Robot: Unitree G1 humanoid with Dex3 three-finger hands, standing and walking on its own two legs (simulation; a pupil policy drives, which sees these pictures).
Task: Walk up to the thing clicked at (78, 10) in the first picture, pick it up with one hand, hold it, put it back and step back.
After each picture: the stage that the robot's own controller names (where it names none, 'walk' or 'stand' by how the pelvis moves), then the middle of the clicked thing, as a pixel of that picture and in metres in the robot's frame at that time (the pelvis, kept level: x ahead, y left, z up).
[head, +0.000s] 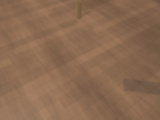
stand; (79, 9) +2.04 +0.03 -0.65
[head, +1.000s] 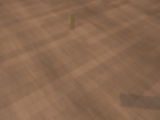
walk; (71, 21) +1.93 +0.09 -0.65
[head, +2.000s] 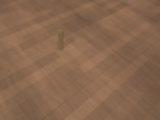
walk; (60, 39) +1.31 +0.15 -0.65
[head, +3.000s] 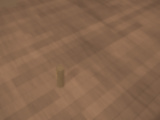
walk; (60, 76) +0.85 +0.15 -0.65
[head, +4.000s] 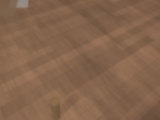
walk; (55, 109) +0.54 +0.16 -0.64
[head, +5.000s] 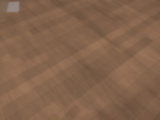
stand; out of the picture +0.41 +0.15 -0.64
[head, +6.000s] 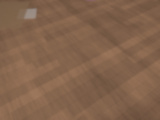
stand; out of the picture +0.37 +0.15 -0.65
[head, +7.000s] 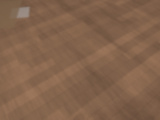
stand; out of the picture +0.36 +0.17 -0.66
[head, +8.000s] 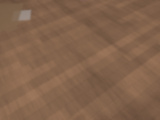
stand; out of the picture +0.38 +0.17 -0.66
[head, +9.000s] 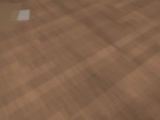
stand; out of the picture +0.37 +0.17 -0.66
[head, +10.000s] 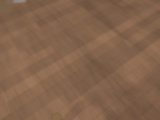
go down; out of the picture +0.38 +0.16 -0.65
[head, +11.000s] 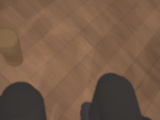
go down; (11, 50) +0.46 +0.21 -0.22
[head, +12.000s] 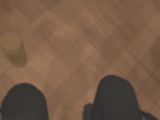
close in; (15, 52) +0.45 +0.20 -0.23
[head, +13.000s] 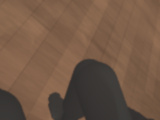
close in; out of the picture +0.44 +0.25 -0.16
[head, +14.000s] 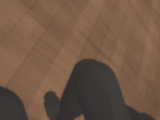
close; out of the picture +0.44 +0.25 -0.17
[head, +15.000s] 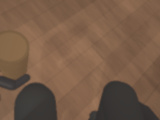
lift; (13, 64) +0.36 +0.22 -0.02
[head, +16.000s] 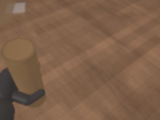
hold; (28, 79) +0.32 +0.16 +0.12
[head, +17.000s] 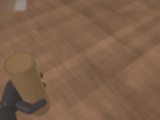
hold; (31, 89) +0.31 +0.17 +0.06
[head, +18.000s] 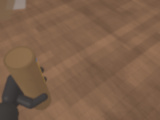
hold; (32, 83) +0.32 +0.16 +0.07
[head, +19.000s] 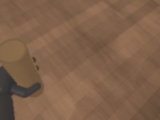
crouch; (25, 73) +0.37 +0.17 +0.01
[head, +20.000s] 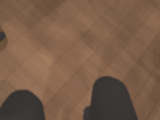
lower; out of the picture +0.50 +0.22 -0.01
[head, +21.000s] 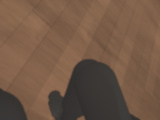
lower; out of the picture +0.46 +0.26 -0.16
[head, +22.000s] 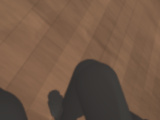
lower; out of the picture +0.45 +0.27 -0.16
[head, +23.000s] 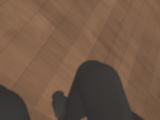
lower; out of the picture +0.46 +0.26 -0.15
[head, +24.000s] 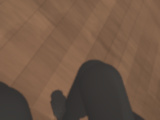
lower; out of the picture +0.44 +0.26 -0.16
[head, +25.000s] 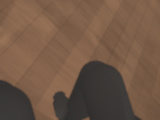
draw back; out of the picture +0.43 +0.22 -0.15
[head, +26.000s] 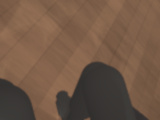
stand; out of the picture +0.45 +0.21 -0.17
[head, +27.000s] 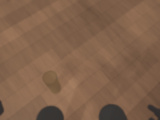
walk; (53, 83) +0.43 +0.14 -0.42
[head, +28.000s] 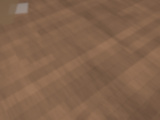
stand; out of the picture +0.38 +0.12 -0.60
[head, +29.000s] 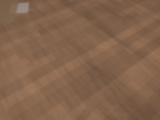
stand; out of the picture +0.38 +0.12 -0.60
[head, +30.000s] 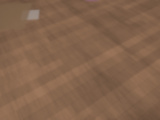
stand; out of the picture +0.39 +0.11 -0.65
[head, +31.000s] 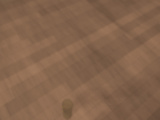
walk; (67, 109) +0.44 +0.06 -0.64
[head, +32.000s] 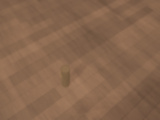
walk; (65, 76) +0.69 +0.11 -0.64
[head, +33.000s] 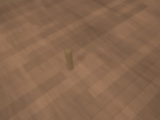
stand; (69, 59) +1.00 +0.19 -0.64
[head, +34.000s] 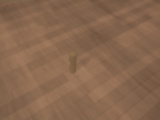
stand; (72, 62) +1.02 +0.10 -0.65
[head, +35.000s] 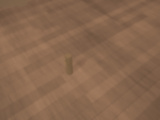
stand; (68, 64) +1.02 +0.14 -0.66
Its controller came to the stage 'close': yes
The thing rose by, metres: 0.71
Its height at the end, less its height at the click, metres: +0.00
